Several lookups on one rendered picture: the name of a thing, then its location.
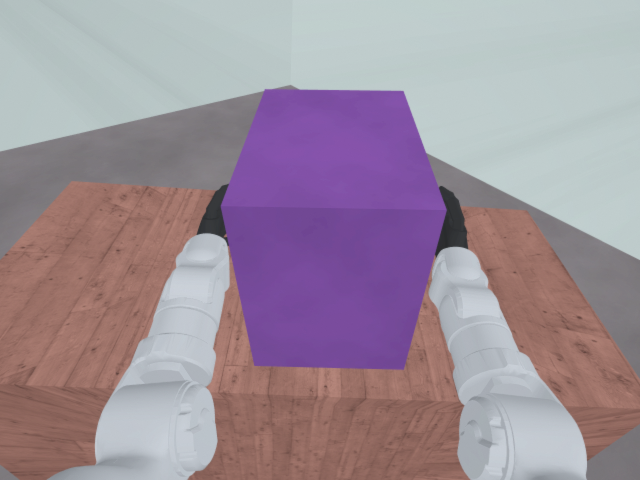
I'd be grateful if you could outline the pedestal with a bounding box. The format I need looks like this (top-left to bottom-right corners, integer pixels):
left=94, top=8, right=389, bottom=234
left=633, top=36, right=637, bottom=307
left=0, top=181, right=640, bottom=480

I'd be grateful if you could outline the robot right hand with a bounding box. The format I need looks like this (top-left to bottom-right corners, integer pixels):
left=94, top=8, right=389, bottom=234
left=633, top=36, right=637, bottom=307
left=435, top=186, right=468, bottom=258

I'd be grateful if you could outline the robot right upper arm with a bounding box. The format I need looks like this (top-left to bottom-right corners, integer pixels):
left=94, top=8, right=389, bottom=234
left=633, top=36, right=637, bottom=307
left=457, top=392, right=587, bottom=480

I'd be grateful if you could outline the robot left upper arm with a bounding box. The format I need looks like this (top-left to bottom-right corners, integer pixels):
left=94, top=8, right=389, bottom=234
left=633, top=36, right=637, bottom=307
left=47, top=380, right=217, bottom=480

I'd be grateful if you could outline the robot left hand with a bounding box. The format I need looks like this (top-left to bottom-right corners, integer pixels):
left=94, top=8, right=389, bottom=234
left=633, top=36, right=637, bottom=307
left=197, top=184, right=229, bottom=246

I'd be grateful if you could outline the left robot forearm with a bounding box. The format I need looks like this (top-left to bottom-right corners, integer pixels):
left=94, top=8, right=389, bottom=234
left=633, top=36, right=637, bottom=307
left=95, top=233, right=230, bottom=462

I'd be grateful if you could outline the carton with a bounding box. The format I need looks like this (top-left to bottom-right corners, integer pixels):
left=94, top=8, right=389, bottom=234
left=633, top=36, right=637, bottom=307
left=221, top=89, right=447, bottom=370

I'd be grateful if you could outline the right robot forearm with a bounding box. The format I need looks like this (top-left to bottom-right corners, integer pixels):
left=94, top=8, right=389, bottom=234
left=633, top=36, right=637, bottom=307
left=428, top=247, right=587, bottom=471

